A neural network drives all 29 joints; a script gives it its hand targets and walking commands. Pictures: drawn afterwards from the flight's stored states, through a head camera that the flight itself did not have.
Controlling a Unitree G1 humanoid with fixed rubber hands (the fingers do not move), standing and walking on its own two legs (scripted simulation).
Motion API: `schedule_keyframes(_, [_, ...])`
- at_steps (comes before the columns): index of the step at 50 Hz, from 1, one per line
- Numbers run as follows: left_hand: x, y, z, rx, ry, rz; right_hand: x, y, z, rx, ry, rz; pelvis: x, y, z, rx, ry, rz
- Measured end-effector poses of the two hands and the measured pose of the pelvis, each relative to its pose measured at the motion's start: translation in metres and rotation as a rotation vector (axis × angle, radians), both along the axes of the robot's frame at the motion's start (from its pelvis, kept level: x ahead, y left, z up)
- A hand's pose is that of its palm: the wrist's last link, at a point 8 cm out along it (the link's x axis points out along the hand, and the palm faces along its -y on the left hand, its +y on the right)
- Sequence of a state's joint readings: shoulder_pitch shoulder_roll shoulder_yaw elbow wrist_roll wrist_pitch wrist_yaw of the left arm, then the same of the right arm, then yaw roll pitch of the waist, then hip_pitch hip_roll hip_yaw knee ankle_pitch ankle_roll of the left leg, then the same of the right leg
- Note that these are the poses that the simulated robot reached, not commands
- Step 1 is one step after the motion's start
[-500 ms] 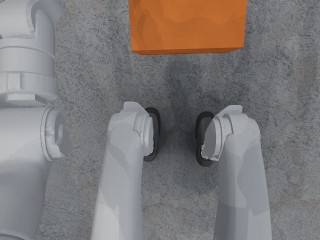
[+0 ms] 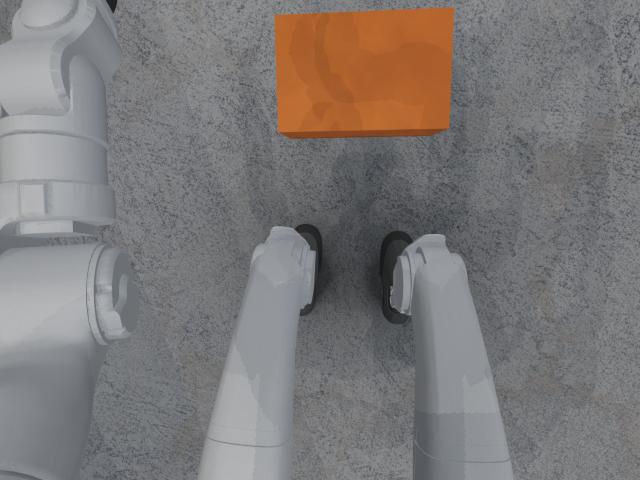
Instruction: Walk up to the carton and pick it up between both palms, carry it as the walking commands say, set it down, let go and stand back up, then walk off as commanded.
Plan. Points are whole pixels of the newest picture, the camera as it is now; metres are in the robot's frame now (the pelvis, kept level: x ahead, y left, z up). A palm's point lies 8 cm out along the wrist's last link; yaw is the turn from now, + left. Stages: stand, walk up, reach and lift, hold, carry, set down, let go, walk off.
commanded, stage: set down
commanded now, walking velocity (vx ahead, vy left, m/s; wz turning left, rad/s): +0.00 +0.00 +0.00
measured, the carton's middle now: (360, 82) +0.55 +0.00 -0.51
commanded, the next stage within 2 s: let go in 0.26 s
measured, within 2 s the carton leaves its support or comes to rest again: neither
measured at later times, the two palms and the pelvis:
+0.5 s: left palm out of the picture +0.51 +0.22 +0.00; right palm out of the picture +0.53 -0.24 -0.01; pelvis +0.07 -0.01 +0.09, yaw +0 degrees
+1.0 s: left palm out of the picture +0.35 +0.25 +0.09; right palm out of the picture +0.37 -0.22 +0.09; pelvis +0.14 +0.01 +0.17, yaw +0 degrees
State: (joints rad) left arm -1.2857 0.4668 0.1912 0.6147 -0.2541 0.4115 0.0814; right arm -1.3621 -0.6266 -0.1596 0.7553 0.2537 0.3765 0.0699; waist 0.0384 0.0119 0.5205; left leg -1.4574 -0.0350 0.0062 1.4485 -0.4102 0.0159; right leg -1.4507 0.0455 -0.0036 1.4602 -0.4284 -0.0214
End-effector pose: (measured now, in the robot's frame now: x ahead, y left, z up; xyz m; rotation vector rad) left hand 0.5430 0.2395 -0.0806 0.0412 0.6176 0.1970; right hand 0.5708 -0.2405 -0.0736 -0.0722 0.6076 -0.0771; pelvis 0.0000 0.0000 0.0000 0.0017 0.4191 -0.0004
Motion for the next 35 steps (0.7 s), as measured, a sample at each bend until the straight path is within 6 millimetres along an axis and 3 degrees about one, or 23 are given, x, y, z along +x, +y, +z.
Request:
schedule_keyframes(8, [-0.005,0.001,0.045,-0.003,0.018,0.016,-0.003,-0.004,0.045,0.004,0.03,-0.003,0.005,-0.002,0.04,0.0,-0.001,-0.001])
schedule_keyframes(16, [-0.005,-0.008,0.079,-0.008,0.072,0.017,0.0,0.008,0.078,0.038,0.069,-0.004,0.033,-0.004,0.061,-0.003,0.189,0.004])
schedule_keyframes(20, [-0.001,-0.016,0.084,0.021,0.08,-0.02,-0.001,0.014,0.08,0.013,0.085,0.011,0.045,-0.005,0.07,0.002,0.229,-0.001])
schedule_keyframes(24, [-0.023,-0.017,0.077,0.079,0.124,-0.071,-0.028,0.009,0.064,-0.044,0.126,0.01,0.064,-0.006,0.084,0.002,0.242,-0.004])
schedule_keyframes(27, [-0.046,-0.009,0.078,0.106,0.148,-0.094,-0.052,-0.003,0.064,-0.076,0.135,-0.016,0.078,-0.006,0.096,0.003,0.23,-0.007])
schedule_keyframes(31, [-0.063,0.002,0.093,0.111,0.152,-0.119,-0.071,-0.018,0.085,-0.111,0.124,-0.025,0.094,-0.005,0.11,0.005,0.202,-0.011])
schedule_keyframes(35, [-0.075,0.007,0.119,0.097,0.132,-0.145,-0.086,-0.013,0.113,-0.107,0.113,0.009,0.11,-0.002,0.124,0.002,0.158,-0.009])
